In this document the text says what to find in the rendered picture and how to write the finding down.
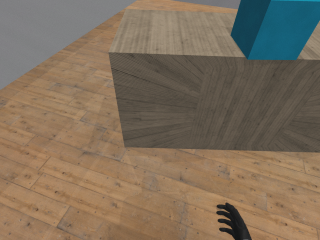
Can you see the pedestal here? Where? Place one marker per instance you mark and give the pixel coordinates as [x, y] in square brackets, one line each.
[182, 82]

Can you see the carton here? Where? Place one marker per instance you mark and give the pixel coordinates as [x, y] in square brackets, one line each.
[274, 29]

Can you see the right robot hand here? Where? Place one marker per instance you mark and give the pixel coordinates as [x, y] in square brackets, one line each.
[239, 229]

